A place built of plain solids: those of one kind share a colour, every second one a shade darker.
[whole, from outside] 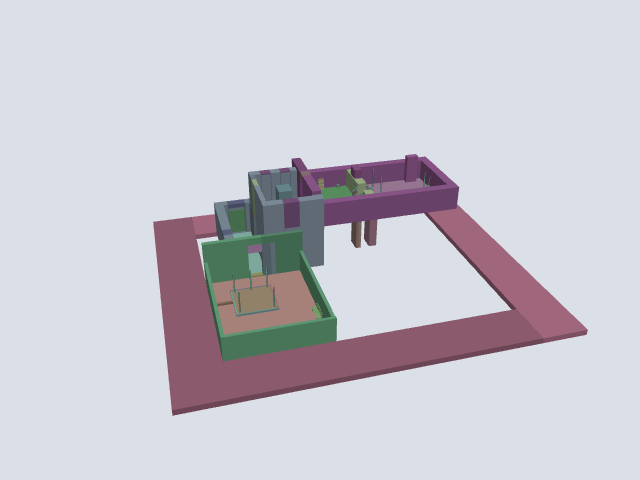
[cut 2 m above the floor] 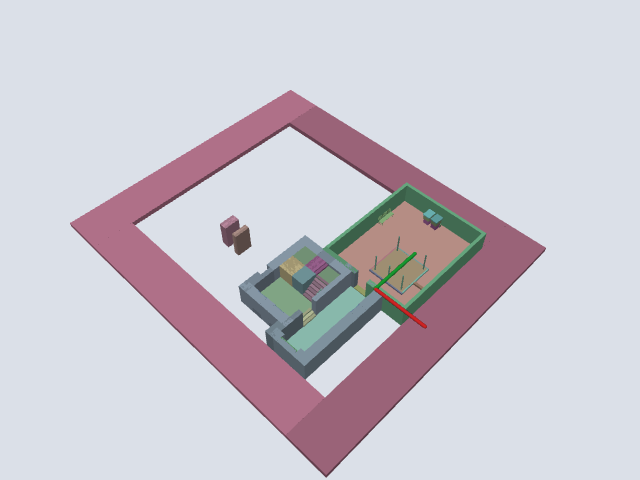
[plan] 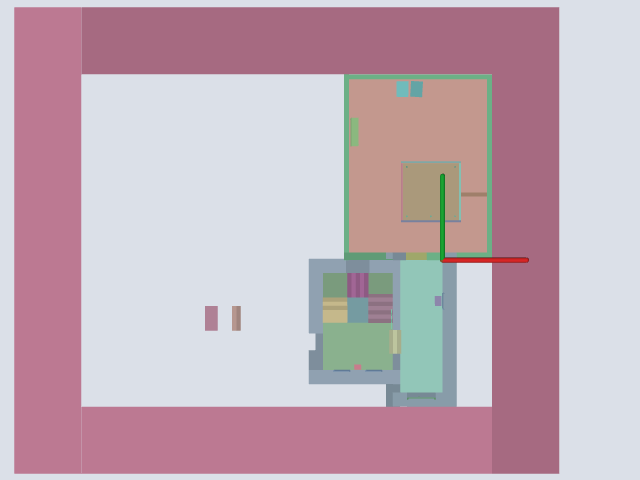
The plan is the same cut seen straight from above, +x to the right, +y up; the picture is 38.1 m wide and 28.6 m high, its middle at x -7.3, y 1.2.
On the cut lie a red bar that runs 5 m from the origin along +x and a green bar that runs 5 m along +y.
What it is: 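A tenement of about 1890 whose stair goes on to the roof; a passage from the street door past the stair hall to the back door and the yard; one storey up, on the top landing, a doorway in a thick wall leads out onto a flat drying roof under the open sky, between walls higher than a head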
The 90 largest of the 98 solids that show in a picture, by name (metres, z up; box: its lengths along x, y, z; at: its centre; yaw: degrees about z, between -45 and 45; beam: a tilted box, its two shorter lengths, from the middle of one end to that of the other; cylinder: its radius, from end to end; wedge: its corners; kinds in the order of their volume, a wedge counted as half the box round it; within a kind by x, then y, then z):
{
 "ground_garden_1": {"box": [4.0, 27.8, 0.5], "at": [-23.52, 1.17, -0.27]},
 "ground_garden_2": {"box": [24.47, 4.0, 0.5], "at": [-9.29, -10.73, -0.27]},
 "ground_garden_3": {"box": [24.47, 4.0, 0.5], "at": [-9.29, 13.07, -0.27]},
 "ground_garden_4": {"box": [4.0, 27.8, 0.5], "at": [4.95, 1.17, -0.27]},
 "wall_hall_1": {"box": [0.85, 2.03, 6.9], "at": [-7.55, -6.38, 3.33]},
 "wall_hall_2": {"box": [0.85, 4.45, 6.9], "at": [-7.55, -2.15, 3.33]},
 "wall_hall_3": {"box": [0.45, 1.0, 4.05], "at": [-7.35, -4.87, 1.91]},
 "wall_hall_4": {"box": [1.48, 0.85, 6.9], "at": [-7.24, -6.97, 3.33]},
 "wall_hall_5": {"box": [2.23, 0.85, 6.9], "at": [-6.86, -0.34, 3.33]},
 "wall_hall_6": {"box": [1.0, 0.81, 2.75], "at": [-6.0, -6.99, 1.89]},
 "wall_hall_7": {"box": [1.0, 0.81, 2.75], "at": [-6.0, -6.99, 5.31]},
 "wall_hall_8": {"box": [1.4, 0.85, 2.73], "at": [-5.05, -0.34, 1.24]},
 "wall_hall_9": {"box": [1.4, 0.6, 1.7], "at": [-5.05, -0.22, 3.46]},
 "wall_hall_10": {"box": [0.91, 0.85, 6.9], "at": [-5.04, -6.97, 3.33]},
 "wall_hall_11": {"box": [1.0, 0.81, 2.75], "at": [-4.09, -6.99, 1.89]},
 "wall_hall_12": {"box": [1.0, 0.81, 2.75], "at": [-4.09, -6.99, 5.31]},
 "wall_hall_13": {"box": [1.83, 0.85, 6.9], "at": [-3.43, -0.34, 3.33]},
 "wall_hall_14": {"box": [1.07, 0.85, 6.9], "at": [-3.06, -6.97, 3.33]},
 "wall_hall_15": {"box": [0.45, 1.82, 6.9], "at": [-2.75, -6.49, 3.33]},
 "wall_hall_16": {"box": [0.45, 4.24, 6.9], "at": [-2.75, -2.04, 3.33]},
 "wall_roof_1": {"box": [0.85, 7.8, 2.3], "at": [-21.09, -4.76, 4.61]},
 "wall_roof_2": {"box": [14.4, 0.85, 2.3], "at": [-14.32, -8.23, 4.61]},
 "wall_roof_3": {"box": [14.4, 0.85, 2.3], "at": [-14.32, -1.28, 4.61]},
 "wall_roof_4": {"box": [0.85, 3.29, 3.67], "at": [-7.55, -7.01, 5.3]},
 "wall_roof_5": {"box": [0.85, 3.51, 3.67], "at": [-7.55, -2.62, 5.3]},
 "wall_pass_1": {"box": [0.41, 1.34, 3.41], "at": [-3.17, -8.06, 1.6]},
 "wall_pass_2": {"box": [0.41, 0.38, 3.41], "at": [-3.17, 0.26, 1.6]},
 "wall_pass_3": {"box": [0.45, 3.15, 3.43], "at": [-2.75, -7.16, 1.59]},
 "wall_pass_4": {"box": [0.79, 0.45, 3.43], "at": [-2.58, 0.23, 1.59]},
 "wall_pass_5": {"box": [0.85, 0.85, 3.43], "at": [-2.54, -8.3, 1.59]},
 "wall_pass_6": {"box": [1.72, 0.48, 2.9], "at": [-1.26, -8.49, 1.45]},
 "wall_pass_7": {"box": [1.72, 0.85, 0.12], "at": [-1.26, -8.3, -0.06]},
 "wall_pass_8": {"box": [1.25, 0.85, 3.43], "at": [0.23, -8.3, 1.59]},
 "wall_pass_9": {"box": [0.85, 5.79, 3.43], "at": [0.42, -5.83, 1.59]},
 "wall_pass_10": {"box": [0.85, 2.39, 3.43], "at": [0.42, -0.74, 1.59]},
 "wall_pass_11": {"box": [0.81, 1.0, 2.75], "at": [0.45, -2.44, 1.37]},
 "floor_yard_1": {"box": [8.22, 10.32, 0.5], "at": [-1.46, 5.61, -0.27]},
 "wall_yard_1": {"box": [0.3, 11.07, 2.15], "at": [-5.72, 5.54, 0.95]},
 "wall_yard_2": {"box": [3.69, 0.45, 4.1], "at": [-4.03, 0.23, 1.93]},
 "wall_yard_3": {"box": [8.82, 0.3, 2.31], "at": [-1.46, 10.92, 1.03]},
 "wall_yard_4": {"box": [3.89, 0.45, 4.1], "at": [1.0, 0.23, 1.93]},
 "wall_yard_5": {"box": [0.3, 11.07, 2.34], "at": [2.8, 5.54, 1.05]},
 "flightC_1": {"box": [1.47, 0.76, 3.94], "at": [-6.4, -3.35, 1.45]},
 "flightC_2": {"box": [1.47, 1.01, 3.76], "at": [-6.4, -3.23, 1.36]},
 "flightC_3": {"box": [1.47, 1.27, 3.59], "at": [-6.4, -3.1, 1.28]},
 "flightC_4": {"box": [1.47, 1.52, 3.42], "at": [-6.4, -2.98, 1.19]},
 "floor_1": {"box": [1.45, 1.45, 3.26], "at": [-6.4, -1.49, 1.11]},
 "floor_2": {"box": [4.16, 2.82, 1.03], "at": [-5.05, -5.14, 0.0]},
 "floor_3": {"box": [1.45, 1.45, 2.23], "at": [-3.69, -1.49, 0.59]},
 "floor_roofB_1": {"box": [7.27, 6.1, 0.3], "at": [-17.04, -4.76, 3.61]},
 "floor_roofA_1": {"box": [4.56, 6.1, 0.47], "at": [-10.25, -4.76, 3.7]},
 "wall_spine_1": {"box": [1.26, 1.51, 6.88], "at": [-5.05, -2.97, 3.34]},
 "floor_pass_1": {"box": [2.52, 7.88, 0.52], "at": [-1.26, -3.94, -0.26]},
 "flightB_1": {"box": [0.26, 1.47, 3.09], "at": [-5.55, -1.5, 1.03]},
 "flightB_2": {"box": [0.51, 1.47, 2.91], "at": [-5.43, -1.5, 0.94]},
 "flightB_3": {"box": [0.76, 1.47, 2.74], "at": [-5.3, -1.5, 0.85]},
 "flightB_4": {"box": [1.01, 1.47, 2.57], "at": [-5.18, -1.5, 0.76]},
 "wall_party_1": {"box": [0.87, 3.6, 2.23], "at": [-12.96, -6.01, 4.58]},
 "wall_party_2": {"box": [0.87, 1.02, 2.23], "at": [-12.96, -2.22, 4.58]},
 "floor_green_1": {"box": [3.34, 3.4, 0.67], "at": [-0.69, 4.08, -0.19]},
 "flightT_1": {"box": [0.76, 1.49, 4.46], "at": [-13.77, -3.47, 1.71]},
 "flightT_2": {"box": [0.26, 1.49, 4.79], "at": [-13.52, -3.47, 1.87]},
 "flightS_1": {"box": [0.26, 1.49, 4.8], "at": [-12.41, -3.47, 1.88]},
 "flightS_2": {"box": [0.51, 1.49, 4.63], "at": [-12.28, -3.47, 1.79]},
 "wall_head_hall_1": {"box": [1.0, 0.85, 0.1], "at": [-6.0, -6.97, 6.73]},
 "wall_head_hall_2": {"box": [1.4, 0.85, 2.47], "at": [-5.05, -0.34, 5.55]},
 "wall_head_hall_3": {"box": [1.0, 0.85, 0.1], "at": [-4.09, -6.97, 6.73]},
 "flightA_1": {"box": [1.47, 1.01, 1.55], "at": [-3.69, -2.72, 0.26]},
 "flightA_2": {"box": [1.47, 0.26, 2.06], "at": [-3.69, -2.34, 0.51]},
 "wall_stack_1": {"box": [1.15, 0.62, 2.83], "at": [-19.43, -7.5, 5.13]},
 "wall_stack_2": {"box": [0.71, 1.2, 0.88], "at": [-12.96, -6.01, 6.13]},
 "wall_over_hall_1": {"box": [0.45, 1.42, 3.77], "at": [-2.75, -4.87, 4.9]},
 "wall_head_pass_1": {"box": [1.72, 0.85, 0.41], "at": [-1.26, -8.3, 3.1]},
 "wall_head_pass_2": {"box": [0.85, 1.0, 0.56], "at": [0.42, -2.44, 3.03]},
 "flightN_1": {"box": [0.26, 1.42, 0.87], "at": [-2.85, -4.87, -0.09]},
 "flightN_2": {"box": [0.51, 1.42, 0.7], "at": [-2.72, -4.87, -0.17]},
 "wall_over_yard_1": {"box": [1.24, 0.45, 1.48], "at": [-1.56, 0.23, 3.24]},
 "wall_over_roof_1": {"box": [0.85, 1.0, 0.7], "at": [-7.55, -4.87, 6.78]},
 "wall_over_pass_1": {"box": [1.24, 0.45, 0.81], "at": [-1.56, 0.23, 2.9]},
 "floor_sill_pass_1": {"box": [1.24, 0.45, 0.61], "at": [-1.56, 0.23, -0.22]},
 "bar_low_1": {"box": [1.55, 0.24, 0.7], "at": [1.88, 3.91, -0.17]},
 "street_door_1": {"box": [0.78, 0.07, 2.46], "at": [-1.65, -8.21, 1.23]},
 "street_door_2": {"box": [0.78, 0.07, 2.46], "at": [-0.87, -8.21, 1.23]},
 "yard_bin_lid_1": {"box": [0.72, 0.94, 0.12], "at": [-2.39, 10.19, 1.06], "yaw": -0.7},
 "yard_bin_lid_2": {"box": [0.72, 0.94, 0.12], "at": [-1.55, 10.19, 1.06], "yaw": -3.3},
 "wall_kerbn_1": {"box": [3.58, 0.12, 0.27], "at": [-0.69, 2.32, 0.01]},
 "wall_kerbs_1": {"box": [3.58, 0.12, 0.27], "at": [-0.69, 5.84, 0.01]},
 "wall_kerbe_1": {"box": [0.12, 3.4, 0.27], "at": [-2.42, 4.08, 0.01]},
 "wall_kerbw_1": {"box": [0.12, 3.4, 0.27], "at": [1.04, 4.08, 0.01]},
 "bench_yard_1": {"box": [0.4, 1.7, 0.031], "at": [-5.2, 7.63, 0.41]}
}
